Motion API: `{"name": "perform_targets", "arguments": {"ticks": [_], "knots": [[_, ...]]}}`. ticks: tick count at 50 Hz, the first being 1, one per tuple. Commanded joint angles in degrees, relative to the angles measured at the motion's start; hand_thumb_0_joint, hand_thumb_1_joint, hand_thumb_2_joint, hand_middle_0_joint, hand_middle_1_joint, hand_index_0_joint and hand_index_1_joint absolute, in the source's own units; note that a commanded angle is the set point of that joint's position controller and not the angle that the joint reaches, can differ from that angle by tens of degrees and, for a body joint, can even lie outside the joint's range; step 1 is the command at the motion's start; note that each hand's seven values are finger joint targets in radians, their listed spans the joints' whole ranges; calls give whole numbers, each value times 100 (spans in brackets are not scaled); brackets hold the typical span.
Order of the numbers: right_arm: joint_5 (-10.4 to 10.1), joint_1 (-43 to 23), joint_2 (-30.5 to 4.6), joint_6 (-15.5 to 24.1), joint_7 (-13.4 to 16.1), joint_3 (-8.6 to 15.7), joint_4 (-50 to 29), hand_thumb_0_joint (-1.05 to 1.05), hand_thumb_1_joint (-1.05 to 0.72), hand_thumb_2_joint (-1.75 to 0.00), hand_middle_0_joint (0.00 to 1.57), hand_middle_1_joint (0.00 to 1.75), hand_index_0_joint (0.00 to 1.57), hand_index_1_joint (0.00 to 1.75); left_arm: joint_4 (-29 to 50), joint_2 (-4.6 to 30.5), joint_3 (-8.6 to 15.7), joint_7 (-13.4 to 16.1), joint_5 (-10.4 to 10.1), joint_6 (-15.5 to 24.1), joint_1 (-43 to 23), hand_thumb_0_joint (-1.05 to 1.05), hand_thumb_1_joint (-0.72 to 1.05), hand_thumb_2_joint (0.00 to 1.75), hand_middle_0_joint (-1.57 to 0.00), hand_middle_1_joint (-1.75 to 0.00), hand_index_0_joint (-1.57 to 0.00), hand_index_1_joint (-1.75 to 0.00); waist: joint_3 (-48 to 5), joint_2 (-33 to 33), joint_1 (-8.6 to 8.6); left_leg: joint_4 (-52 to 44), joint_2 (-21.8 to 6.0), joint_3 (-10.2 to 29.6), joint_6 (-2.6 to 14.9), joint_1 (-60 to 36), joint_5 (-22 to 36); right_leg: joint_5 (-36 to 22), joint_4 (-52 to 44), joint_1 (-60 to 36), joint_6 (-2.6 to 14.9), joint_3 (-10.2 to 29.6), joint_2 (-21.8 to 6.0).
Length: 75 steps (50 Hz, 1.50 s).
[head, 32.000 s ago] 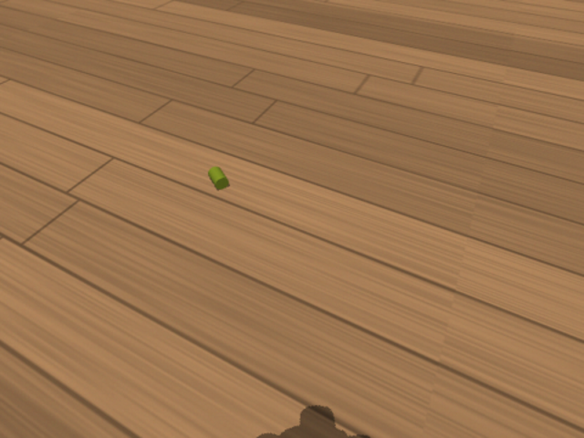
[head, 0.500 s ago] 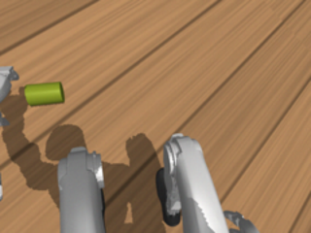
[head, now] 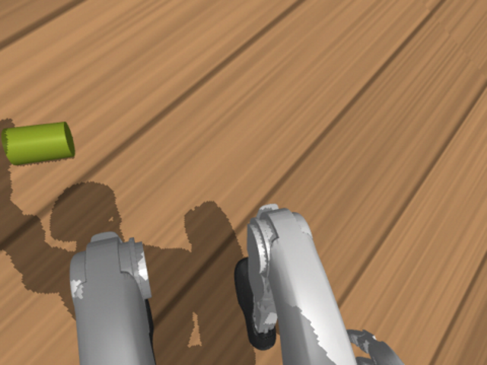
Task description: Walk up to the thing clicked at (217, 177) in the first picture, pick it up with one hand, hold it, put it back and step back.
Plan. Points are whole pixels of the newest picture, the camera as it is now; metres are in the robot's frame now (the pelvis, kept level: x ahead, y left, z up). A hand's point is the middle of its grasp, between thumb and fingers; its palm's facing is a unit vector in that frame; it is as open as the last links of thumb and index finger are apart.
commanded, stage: rise first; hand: left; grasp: from above
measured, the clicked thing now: (40, 143) +0.51 +0.30 -0.31
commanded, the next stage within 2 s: approach in 1.56 s
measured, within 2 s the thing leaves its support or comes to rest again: neither
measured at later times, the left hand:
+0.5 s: hand out of the picture +0.46 +0.35 -0.18, palm faces -0.45 -0.08 -0.89, open 13.9 cm
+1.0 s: hand out of the picture +0.46 +0.34 -0.19, palm faces -0.44 -0.09 -0.89, open 13.9 cm
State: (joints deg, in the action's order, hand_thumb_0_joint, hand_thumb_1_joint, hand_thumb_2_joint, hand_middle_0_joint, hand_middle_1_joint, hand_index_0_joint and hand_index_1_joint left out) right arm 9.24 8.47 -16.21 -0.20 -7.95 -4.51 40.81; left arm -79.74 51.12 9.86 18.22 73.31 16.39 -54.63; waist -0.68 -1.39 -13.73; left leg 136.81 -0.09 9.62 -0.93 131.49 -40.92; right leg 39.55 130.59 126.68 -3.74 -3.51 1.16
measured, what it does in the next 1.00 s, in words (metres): stands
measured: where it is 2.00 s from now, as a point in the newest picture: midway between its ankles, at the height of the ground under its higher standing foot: (201, 336)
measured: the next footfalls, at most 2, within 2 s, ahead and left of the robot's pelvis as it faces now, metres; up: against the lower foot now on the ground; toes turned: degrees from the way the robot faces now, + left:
none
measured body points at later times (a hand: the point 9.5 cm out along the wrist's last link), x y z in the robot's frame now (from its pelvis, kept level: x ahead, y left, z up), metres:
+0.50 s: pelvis -0.01 +0.00 -0.01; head +0.25 +0.09 +0.35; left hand +0.48 +0.35 -0.13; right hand +0.04 -0.27 -0.10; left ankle +0.07 +0.13 -0.31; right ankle +0.10 -0.13 -0.31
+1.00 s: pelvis -0.01 +0.00 -0.02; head +0.25 +0.09 +0.34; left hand +0.48 +0.34 -0.14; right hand +0.04 -0.27 -0.10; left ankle +0.07 +0.13 -0.31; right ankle +0.10 -0.13 -0.31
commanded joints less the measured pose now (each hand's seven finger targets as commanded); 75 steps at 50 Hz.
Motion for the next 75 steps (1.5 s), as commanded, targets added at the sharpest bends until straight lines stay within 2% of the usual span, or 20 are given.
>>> {"name": "perform_targets", "arguments": {"ticks": [1,3,9,11,21,24,25,27,36,41,44,46,49,59,62,64,66,68,71,75], "knots": [[-4,1316,-1503,-47,58,423,-7,0,-91,-90,20,30,20,30,828,1813,278,261,-111,36,-1681,0,-42,90,-19,-89,-19,-89,-4079,1959,-14,-1379,4,-592,230,-3236,1616,-1596,-1180,-1896,512,-543,111],[8,1271,-1495,-35,53,411,-30,0,-91,-90,20,30,20,30,766,1778,216,264,-104,48,-1715,0,-50,98,-16,-89,-13,-92,-3914,1998,-34,-1368,3,-603,235,-3146,1442,-1465,-1184,-1779,524,-549,118],[-5,1237,-1521,-20,48,364,-20,0,-91,-90,20,30,20,30,566,1626,91,337,-17,38,-1710,0,-49,96,-14,-94,-14,-94,-3819,2098,-79,-1435,-6,-522,207,-3241,1337,-1366,-1104,-1555,529,-628,124],[-25,1228,-1548,-10,50,366,-27,0,-91,-90,20,30,20,30,567,1693,67,346,-11,29,-1863,0,-48,95,-15,-93,-14,-94,-3793,2053,-146,-1399,4,-517,222,-3130,1266,-1348,-1103,-1550,530,-638,129],[-72,1153,-1591,69,40,342,-59,0,-91,-90,20,30,20,30,458,1761,71,431,9,-56,-1953,0,-52,99,-11,-97,-11,-97,-3713,2179,-166,-1416,-8,-447,209,-3099,1023,-1195,-1007,-1327,525,-681,109],[-52,1233,-1556,95,29,301,-35,0,-91,-90,20,30,20,30,539,1748,43,432,34,-79,-1944,0,-53,99,-11,-97,-10,-98,-3866,2204,-218,-1291,0,-508,222,-3140,1293,-1425,-1013,-1524,514,-660,128],[-54,1250,-1584,108,25,318,-30,0,-91,-90,20,30,20,30,555,1861,136,449,10,-89,-1942,0,-52,98,-12,-97,-11,-97,-3869,2145,-208,-1236,5,-524,233,-3103,1364,-1499,-999,-1584,507,-644,114],[-55,1283,-1569,110,12,285,-32,0,-91,-90,20,30,20,30,496,1751,106,456,-44,-114,-1855,0,-52,99,-12,-96,-11,-97,-3829,2164,-223,-1251,6,-530,228,-3103,1457,-1558,-985,-1625,491,-654,108],[-69,1210,-1602,118,-3,240,-83,0,-91,-90,20,30,20,30,390,1771,19,396,-36,-103,-1886,0,-53,100,-12,-95,-10,-97,-3672,2174,-276,-1284,3,-452,216,-2974,1153,-1318,-951,-1434,532,-704,127],[-44,1279,-1620,131,-23,223,-75,0,-90,-90,20,30,20,30,436,1858,102,421,-51,-48,-1861,0,-51,97,-13,-95,-12,-96,-3763,2121,-261,-1207,13,-492,223,-2994,1303,-1441,-954,-1604,518,-703,136],[-41,1280,-1623,142,-29,198,-61,0,-91,-90,20,30,20,30,407,1852,61,442,-48,-36,-1998,0,-51,98,-14,-94,-12,-96,-3659,2066,-345,-1173,6,-493,229,-2902,1281,-1442,-976,-1604,514,-702,141],[-37,1268,-1624,152,-25,193,-81,0,-91,-90,20,30,20,30,508,2033,153,461,5,-37,-1946,0,-52,98,-13,-95,-12,-97,-3768,2278,-262,-1160,11,-549,223,-2962,1340,-1492,-987,-1710,514,-667,151],[-36,1261,-1620,160,-39,202,-66,0,-91,-90,20,30,20,30,430,1896,122,467,-41,-71,-1864,0,-52,98,-13,-95,-12,-96,-3754,2163,-262,-1163,2,-526,215,-2980,1350,-1490,-955,-1634,527,-693,147],[-53,1268,-1638,134,-36,220,-102,0,-90,-90,20,30,20,30,635,1888,58,371,-90,-118,-1989,0,-51,98,-13,-95,-12,-96,-3760,2351,-305,-1215,12,-526,218,-2948,1326,-1482,-975,-1633,512,-691,134],[-71,1253,-1643,113,-39,235,-104,0,-90,-90,20,30,20,30,514,1842,90,325,-127,-145,-1783,0,-51,98,-13,-94,-12,-95,-3741,2168,-247,-1237,2,-473,211,-2995,1334,-1459,-962,-1539,519,-713,123],[-74,1280,-1610,123,-53,220,-103,0,-90,-90,20,30,20,30,497,1688,-78,264,-91,-133,-1891,0,-50,97,-13,-95,-13,-96,-3623,2311,-322,-1276,10,-462,203,-2988,1285,-1432,-958,-1489,527,-709,121],[-108,1237,-1632,107,-29,245,-124,0,-90,-90,20,30,20,30,514,1857,22,258,-92,-124,-1893,0,-51,98,-14,-94,-13,-96,-3645,2150,-222,-1281,17,-495,223,-2857,1104,-1276,-1022,-1484,545,-688,133],[-92,1236,-1621,110,-34,226,-147,0,-90,-90,20,30,20,30,514,1750,-37,225,-129,-104,-1851,0,-50,98,-14,-94,-13,-96,-3645,2155,-266,-1267,17,-484,216,-2919,1107,-1279,-1008,-1487,538,-690,131],[-105,1212,-1614,96,-16,234,-135,0,-90,-90,20,30,20,30,595,1829,13,261,-95,-63,-1910,0,-50,98,-13,-95,-12,-96,-3733,2162,-237,-1252,25,-506,215,-2902,1155,-1323,-995,-1521,535,-688,132],[-97,1285,-1633,105,-18,230,-134,0,-90,-90,20,30,20,30,568,1803,-23,278,-61,-53,-2048,0,-50,97,-14,-94,-13,-95,-3612,2203,-342,-1239,25,-491,214,-2950,1259,-1417,-998,-1477,526,-692,117]]}}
